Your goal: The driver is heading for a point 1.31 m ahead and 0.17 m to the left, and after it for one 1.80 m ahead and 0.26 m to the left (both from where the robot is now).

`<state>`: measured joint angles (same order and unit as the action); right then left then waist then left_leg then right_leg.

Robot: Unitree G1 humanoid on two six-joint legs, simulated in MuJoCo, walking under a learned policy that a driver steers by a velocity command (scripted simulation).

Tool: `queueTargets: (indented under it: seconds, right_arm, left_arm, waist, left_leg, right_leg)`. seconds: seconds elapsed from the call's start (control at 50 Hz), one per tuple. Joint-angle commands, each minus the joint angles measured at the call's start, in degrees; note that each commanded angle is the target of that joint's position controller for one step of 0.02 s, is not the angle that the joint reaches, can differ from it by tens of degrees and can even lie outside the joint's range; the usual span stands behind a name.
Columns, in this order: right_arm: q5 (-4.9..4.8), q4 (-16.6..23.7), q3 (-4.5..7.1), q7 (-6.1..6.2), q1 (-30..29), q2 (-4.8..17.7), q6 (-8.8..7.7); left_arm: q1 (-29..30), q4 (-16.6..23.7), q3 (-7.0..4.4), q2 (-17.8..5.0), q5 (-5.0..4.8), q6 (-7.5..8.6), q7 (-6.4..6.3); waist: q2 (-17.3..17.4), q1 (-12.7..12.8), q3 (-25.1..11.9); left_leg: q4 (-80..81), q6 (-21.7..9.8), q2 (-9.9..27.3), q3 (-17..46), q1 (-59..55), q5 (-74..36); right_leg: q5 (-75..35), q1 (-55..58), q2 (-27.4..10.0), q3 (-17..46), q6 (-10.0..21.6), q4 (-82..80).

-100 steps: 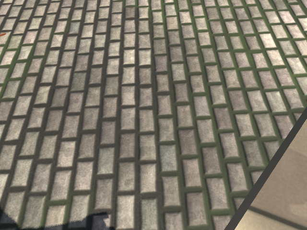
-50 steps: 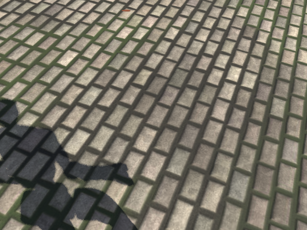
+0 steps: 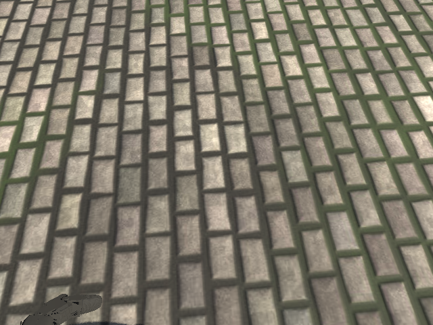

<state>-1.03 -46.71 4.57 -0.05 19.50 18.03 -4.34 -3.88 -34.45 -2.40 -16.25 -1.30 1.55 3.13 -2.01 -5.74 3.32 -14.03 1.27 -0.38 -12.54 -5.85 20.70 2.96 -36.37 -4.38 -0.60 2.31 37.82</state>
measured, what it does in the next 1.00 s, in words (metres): walks ahead: right foot, then left foot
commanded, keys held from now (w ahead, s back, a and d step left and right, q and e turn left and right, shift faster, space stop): w+e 0.10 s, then w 0.08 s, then w+q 0.14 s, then q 0.58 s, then w+q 0.10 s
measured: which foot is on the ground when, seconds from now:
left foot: down 0.00-0.08, up 0.10-0.54, down 0.56-1.00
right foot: up 0.00-0.04, down 0.06-0.56, up 0.58-1.00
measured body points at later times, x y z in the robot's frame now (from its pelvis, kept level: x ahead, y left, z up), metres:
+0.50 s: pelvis +0.28 -0.03 +0.01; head +0.31 -0.03 +0.46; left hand +0.38 +0.25 -0.10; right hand +0.44 -0.28 -0.09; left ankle +0.47 +0.10 -0.69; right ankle +0.18 -0.11 -0.73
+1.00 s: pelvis +0.42 -0.03 +0.00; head +0.45 -0.02 +0.45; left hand +0.49 +0.28 -0.10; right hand +0.64 -0.27 -0.08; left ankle +0.46 +0.08 -0.73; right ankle +0.49 -0.16 -0.72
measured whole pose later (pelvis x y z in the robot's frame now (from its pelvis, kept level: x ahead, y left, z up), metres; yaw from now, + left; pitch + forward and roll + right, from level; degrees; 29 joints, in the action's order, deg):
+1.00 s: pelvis +0.42 -0.03 +0.00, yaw +14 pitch +3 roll +0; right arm -0.6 -35.7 3.9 1.4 10.2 18.0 2.5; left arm -10.3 -41.1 -2.6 -16.8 -0.3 0.8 -1.5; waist 0.6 -0.9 0.6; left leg -30.0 -2.6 -8.0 11.2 23.1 9.0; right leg 17.6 -23.4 1.1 6.4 -3.5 36.8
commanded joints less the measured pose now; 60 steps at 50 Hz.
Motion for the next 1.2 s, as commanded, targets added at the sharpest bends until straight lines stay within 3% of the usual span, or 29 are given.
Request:
queueTargets:
  seconds: [0.02,0.06,0.08,0.1,0.12,0.14,0.16,0.18,0.28,0.38,0.5,0.54,0.56,0.58,0.6,0.62,0.64,0.66,0.72,0.8,0.94,1.0,1.02,1.04,1.06,1.08,1.1,1.14,1.2]
  right_arm:
    - [-0.85,3.3,2.94,0.56,-2.3,12.4,0.42]
    - [-0.81,4.0,2.15,1.05,-2.3,11.0,0.92]
    - [2.01,6.7,-0.31,0.59,2.9,3.6,0.25]
    - [1.64,8.4,-1.29,-0.10,1.4,3.7,-1.78]
    - [-1.01,9.4,0.14,-0.69,-5.8,9.0,-2.81]
    - [-1.65,10.1,-0.27,-0.72,-7.6,8.3,-3.35]
    - [-0.45,9.3,-0.45,-0.22,-7.4,7.5,-3.36]
    - [0.49,8.6,-0.19,-0.04,-6.3,7.8,-2.89]
    - [0.65,6.6,-1.00,-0.05,-5.1,4.5,0.12]
    - [0.62,7.8,-1.95,-1.00,-12.4,2.0,-0.55]
    - [0.68,10.4,-0.93,-3.52,-14.2,4.1,-0.70]
    - [1.31,9.6,0.39,-3.89,-7.6,6.4,-0.54]
    - [1.37,8.4,1.61,-3.42,-1.8,8.6,-0.62]
    - [1.71,9.1,2.68,-2.49,1.7,13.8,-0.38]
    - [2.31,10.9,2.29,-2.22,-0.4,15.6,-0.24]
    - [1.52,12.1,1.68,-2.12,-0.2,10.9,0.57]
    - [1.03,12.9,1.13,-1.78,-3.9,8.9,1.15]
    - [0.27,13.0,0.66,-1.35,-6.3,7.3,1.95]
    - [1.32,14.1,0.64,-0.50,-10.3,7.2,3.27]
    - [1.11,14.1,1.64,0.88,-9.7,9.1,4.00]
    - [0.58,15.0,1.88,1.79,-10.4,9.0,6.17]
    - [0.04,15.2,1.48,1.60,-11.1,8.1,6.46]
    - [-0.16,15.1,1.03,1.60,-10.6,6.7,6.39]
    - [0.04,15.1,-0.03,1.49,-9.1,2.6,6.14]
    - [-0.45,18.3,0.29,1.18,-11.9,3.3,5.05]
    - [0.32,18.1,1.29,1.06,-12.7,7.3,4.26]
    - [0.33,16.8,1.90,0.77,-11.6,8.5,4.19]
    - [0.64,15.2,1.76,0.34,-9.6,6.8,4.32]
    - [0.08,15.7,0.80,-0.43,-11.7,3.4,3.53]
  left_arm:
    - [0.0,5.1,-2.42,-6.5,0.23,0.31,0.36]
    - [-17.4,1.0,-5.74,-12.1,-0.15,-0.60,-0.82]
    - [-20.4,0.5,-7.07,-18.8,-0.60,-0.83,-1.89]
    - [-20.6,2.9,-6.21,-18.0,-0.46,0.27,-1.46]
    - [-19.5,2.2,-4.77,-13.1,0.23,1.11,-1.03]
    - [-16.8,1.5,-4.20,-11.4,0.36,1.64,-1.05]
    - [-12.9,1.7,-3.52,-9.5,0.39,1.85,-1.19]
    - [-10.1,2.1,-2.85,-7.8,1.01,2.03,-1.37]
    - [-10.0,-1.1,-2.44,-8.0,1.61,3.65,-2.03]
    - [-10.6,-4.0,-2.01,-8.0,2.23,3.55,-2.99]
    - [-10.9,-6.8,-2.78,-9.9,1.22,1.60,-4.06]
    - [-9.2,-6.4,-3.10,-10.3,0.64,0.40,-5.06]
    - [-9.3,-6.0,-2.82,-9.4,0.82,-0.06,-5.48]
    - [-13.2,-4.4,-1.88,-7.3,2.77,0.20,-5.68]
    - [-20.7,-3.8,-0.27,-2.5,3.58,0.72,-4.57]
    - [-17.8,-5.1,-1.05,-8.2,2.19,0.91,-3.68]
    - [-12.0,-3.5,-1.50,-9.2,0.59,0.57,-3.56]
    - [-9.5,-3.2,-1.47,-8.7,0.94,0.01,-4.05]
    - [-9.8,-2.9,-1.64,-7.5,1.73,-1.63,-5.00]
    - [-10.1,-3.8,-1.27,-5.9,2.11,-1.47,-5.88]
    - [-5.9,-2.6,-1.66,-6.0,1.20,-0.30,-5.05]
    - [-8.9,-3.2,-2.20,-5.9,0.37,1.10,-4.33]
    - [-11.4,-3.8,-2.80,-7.2,0.46,1.46,-4.46]
    - [-15.7,-4.2,-3.58,-10.7,1.52,1.53,-4.80]
    - [-16.7,-5.0,-4.77,-15.4,3.66,1.55,-4.10]
    - [-12.7,-3.7,-4.43,-13.2,3.57,2.24,-4.02]
    - [-10.7,-3.1,-3.70,-10.1,2.34,2.44,-4.53]
    - [-10.7,-3.1,-2.97,-8.1,1.15,2.43,-5.19]
    - [-14.8,-4.3,-2.57,-7.3,2.03,3.06,-5.28]
  waist:
    - [6.6,5.2,-2.3]
    - [4.8,14.6,-11.5]
    - [-10.3,10.7,-16.9]
    - [-10.1,10.9,-27.9]
    - [-3.3,13.5,-21.6]
    - [-1.8,11.5,-13.9]
    - [1.9,8.8,-9.6]
    - [0.8,6.7,-7.6]
    - [-0.7,5.2,-4.5]
    - [-0.8,8.1,-0.6]
    - [-2.1,8.2,-1.8]
    - [-2.5,4.5,-5.5]
    - [0.1,1.7,-8.8]
    - [10.2,2.3,-15.8]
    - [18.8,7.4,-24.2]
    - [9.9,2.9,-28.8]
    - [7.2,2.7,-21.2]
    - [2.4,3.7,-15.1]
    - [6.7,7.2,-8.5]
    - [7.7,6.6,-11.8]
    - [11.3,4.6,-11.0]
    - [11.6,7.2,-9.3]
    - [9.3,8.5,-8.4]
    - [-0.2,8.8,-10.7]
    - [-13.5,8.4,-4.9]
    - [-10.0,7.4,-1.0]
    - [-7.8,6.9,-0.5]
    - [-6.2,7.2,-1.1]
    - [-5.3,9.2,-0.5]
  left_leg:
    - [-7.8,-7.7,15.7,2.6,0.7,-54.9]
    - [-32.0,-4.6,12.6,0.2,11.8,-54.4]
    - [-54.1,-1.0,5.3,1.0,36.3,-6.4]
    - [-65.9,-0.2,-2.3,14.9,47.3,14.9]
    - [-66.6,-1.2,1.4,18.6,52.3,9.3]
    - [-62.1,-2.0,3.7,17.4,52.4,3.9]
    - [-57.5,-1.7,6.3,16.9,49.4,0.1]
    - [-53.9,-1.2,8.0,17.1,45.1,-2.5]
    - [-46.1,1.6,9.4,15.2,41.5,-11.3]
    - [-27.2,1.0,6.5,13.4,38.7,-28.7]
    - [-18.8,-2.4,2.7,12.7,38.4,-22.5]
    - [-16.4,-4.3,-0.2,10.5,31.7,-18.0]
    - [-12.5,-5.9,-1.7,10.6,23.5,-25.1]
    - [-15.5,-11.0,9.4,25.2,7.9,-50.7]
    - [-14.8,-24.0,22.5,49.3,-8.9,-60.7]
    - [-11.2,-23.1,20.5,48.8,-8.1,-46.6]
    - [-9.4,-20.6,17.7,42.5,-1.8,-36.4]
    - [-7.2,-17.9,15.3,38.5,5.9,-28.5]
    - [-2.9,-15.4,9.8,33.5,22.0,-21.9]
    - [-4.7,-15.6,8.7,32.3,22.0,-25.6]
    - [-4.1,-13.1,6.4,38.7,23.2,0.6]
    - [-5.4,-11.5,4.5,41.2,26.9,11.7]
    - [-8.9,-9.2,1.8,39.4,32.1,15.1]
    - [-24.7,-5.5,-3.1,31.0,39.0,17.5]
    - [-35.4,-4.4,-8.3,22.5,52.3,12.4]
    - [-41.9,-3.5,-2.9,23.8,54.7,6.9]
    - [-44.2,-2.6,-2.2,22.9,55.4,2.5]
    - [-49.0,-0.2,-0.6,20.5,55.3,-3.0]
    - [-51.0,0.9,1.0,18.2,54.9,-9.2]
  right_leg:
    - [6.5,8.1,4.9,-4.8,3.5,-1.6]
    - [4.3,34.0,8.2,-3.6,7.7,-5.6]
    - [5.7,55.9,-7.0,22.2,15.6,-5.8]
    - [18.9,63.1,-15.5,50.2,23.4,-17.1]
    - [19.6,58.7,-14.3,43.4,19.0,-20.9]
    - [15.6,50.0,-12.3,35.3,16.8,-21.4]
    - [8.7,41.5,-10.0,28.7,14.9,-21.3]
    - [1.7,35.0,-8.1,24.0,14.1,-22.2]
    - [-9.7,25.7,-6.1,11.6,13.5,-27.6]
    - [-15.9,25.5,-2.9,0.7,8.9,-28.0]
    - [-25.3,36.5,-7.8,-0.6,6.9,-19.3]
    - [-34.3,37.8,-7.2,-1.1,4.9,-8.6]
    - [-32.4,35.5,-3.9,-3.4,2.5,2.5]
    - [-9.3,23.2,1.2,-5.1,-1.3,20.9]
    - [37.6,3.5,12.0,0.7,-5.1,39.4]
    - [34.7,2.1,8.8,8.7,-4.5,43.1]
    - [30.0,-1.5,6.6,7.8,-4.0,42.1]
    - [26.4,-2.1,4.5,6.7,-4.2,38.4]
    - [21.4,5.6,3.6,5.6,-5.2,26.8]
    - [18.0,7.7,4.5,5.8,-7.4,17.2]
    - [14.8,12.0,6.0,6.3,-6.8,3.7]
    - [13.0,21.9,6.5,4.3,-4.0,-9.6]
    - [13.2,28.6,3.3,6.1,-2.2,-15.0]
    - [22.5,36.3,-9.2,17.9,2.0,-19.3]
    - [34.8,33.9,-17.2,36.6,8.6,-26.5]
    - [36.8,31.5,-17.7,36.2,9.7,-26.9]
    - [34.0,32.1,-15.0,30.4,7.9,-26.5]
    - [26.3,34.1,-11.6,22.1,5.5,-26.5]
    - [17.6,33.5,-9.6,13.6,5.6,-28.0]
